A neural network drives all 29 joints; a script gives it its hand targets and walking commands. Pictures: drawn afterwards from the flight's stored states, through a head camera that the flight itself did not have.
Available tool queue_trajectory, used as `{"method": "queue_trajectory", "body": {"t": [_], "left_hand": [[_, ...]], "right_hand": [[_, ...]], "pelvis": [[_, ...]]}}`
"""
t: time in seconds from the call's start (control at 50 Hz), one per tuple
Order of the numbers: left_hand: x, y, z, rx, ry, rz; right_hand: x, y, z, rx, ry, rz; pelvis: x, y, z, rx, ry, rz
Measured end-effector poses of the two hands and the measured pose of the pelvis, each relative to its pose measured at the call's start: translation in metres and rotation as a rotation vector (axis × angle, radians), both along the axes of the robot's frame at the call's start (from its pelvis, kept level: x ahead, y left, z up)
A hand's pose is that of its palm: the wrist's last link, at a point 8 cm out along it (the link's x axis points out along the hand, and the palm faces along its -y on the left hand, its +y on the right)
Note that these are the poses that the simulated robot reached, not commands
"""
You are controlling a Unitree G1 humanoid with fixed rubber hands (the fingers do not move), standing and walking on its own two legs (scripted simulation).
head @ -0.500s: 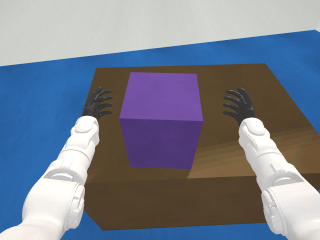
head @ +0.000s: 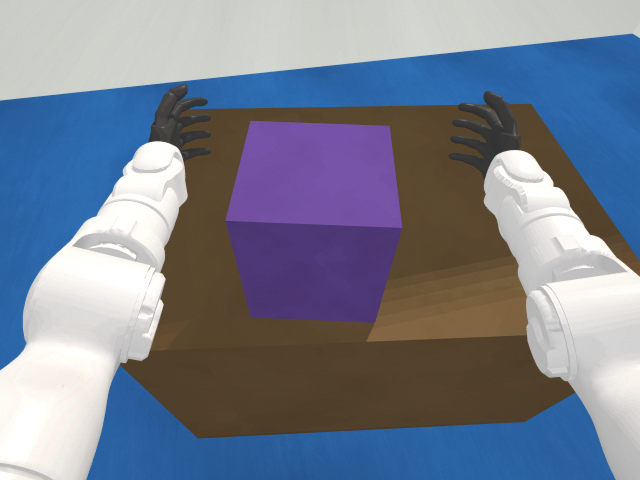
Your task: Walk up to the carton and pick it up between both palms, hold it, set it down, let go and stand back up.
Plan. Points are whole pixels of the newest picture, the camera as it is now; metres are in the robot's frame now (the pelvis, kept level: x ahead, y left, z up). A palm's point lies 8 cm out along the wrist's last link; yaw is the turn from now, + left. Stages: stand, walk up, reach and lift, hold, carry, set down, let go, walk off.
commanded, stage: reach and lift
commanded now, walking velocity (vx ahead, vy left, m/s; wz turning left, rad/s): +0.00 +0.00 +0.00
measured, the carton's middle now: (316, 227) +0.50 +0.00 -0.01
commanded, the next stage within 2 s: none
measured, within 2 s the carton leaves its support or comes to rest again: neither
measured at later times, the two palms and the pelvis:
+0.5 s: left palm (184, 194) +0.49 +0.19 +0.08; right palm (461, 201) +0.47 -0.20 +0.08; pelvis +0.02 +0.01 +0.00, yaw +1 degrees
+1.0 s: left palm (205, 213) +0.49 +0.17 +0.04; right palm (455, 218) +0.47 -0.20 +0.04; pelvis +0.00 +0.01 -0.03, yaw +0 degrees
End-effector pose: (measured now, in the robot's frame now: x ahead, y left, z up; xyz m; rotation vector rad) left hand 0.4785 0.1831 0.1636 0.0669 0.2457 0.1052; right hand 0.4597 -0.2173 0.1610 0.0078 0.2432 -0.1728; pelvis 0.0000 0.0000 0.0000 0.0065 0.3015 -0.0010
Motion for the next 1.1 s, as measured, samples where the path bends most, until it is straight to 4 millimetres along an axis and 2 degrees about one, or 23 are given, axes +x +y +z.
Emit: {"method": "queue_trajectory", "body": {"t": [0.12, 0.22, 0.3, 0.5, 0.58, 0.88, 0.98, 1.1], "left_hand": [[0.01, 0.002, 0.004, -0.006, -0.012, 0.009], [0.015, 0.005, -0.006, 0.0, 0.006, 0.0], [0.015, 0.006, -0.022, 0.007, 0.006, -0.014], [0.008, 0.003, -0.085, 0.006, 0.059, -0.039], [0.008, 0.003, -0.099, 0.0, 0.044, -0.027], [0.01, -0.012, -0.119, 0.012, 0.044, -0.043], [0.009, -0.015, -0.126, 0.008, 0.044, -0.034], [0.013, -0.029, -0.125, -0.004, 0.017, -0.055]], "right_hand": [[0.009, 0.002, 0.002, -0.012, 0.006, 0.005], [0.015, 0.007, -0.007, -0.022, 0.025, 0.003], [0.016, 0.012, -0.022, -0.027, 0.023, 0.01], [0.006, 0.02, -0.083, -0.034, 0.073, 0.004], [0.005, 0.02, -0.096, -0.034, 0.052, 0.002], [0.007, 0.008, -0.117, -0.04, 0.035, -0.005], [0.009, 0.013, -0.123, -0.03, 0.029, 0.006], [0.012, 0.027, -0.128, -0.02, 0.024, 0.032]], "pelvis": [[0.004, -0.003, 0.0, 0.002, 0.026, 0.005], [0.008, -0.003, 0.001, 0.001, 0.033, 0.014], [0.011, -0.001, 0.001, -0.003, 0.037, 0.019], [0.015, 0.006, -0.003, -0.012, 0.089, 0.019], [0.015, 0.009, -0.008, -0.014, 0.134, 0.012], [0.008, 0.01, -0.02, -0.009, 0.194, -0.001], [0.004, 0.007, -0.024, -0.003, 0.214, 0.003], [0.002, 0.002, -0.028, 0.001, 0.234, 0.008]]}}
